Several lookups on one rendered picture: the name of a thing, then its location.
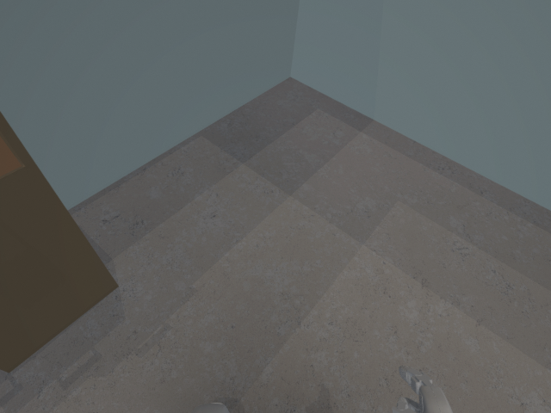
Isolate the cabinet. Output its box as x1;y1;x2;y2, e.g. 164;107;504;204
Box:
0;112;118;373

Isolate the drawer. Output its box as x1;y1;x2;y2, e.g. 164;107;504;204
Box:
0;136;22;176

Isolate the robot right hand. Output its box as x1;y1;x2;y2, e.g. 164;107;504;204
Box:
393;366;453;413

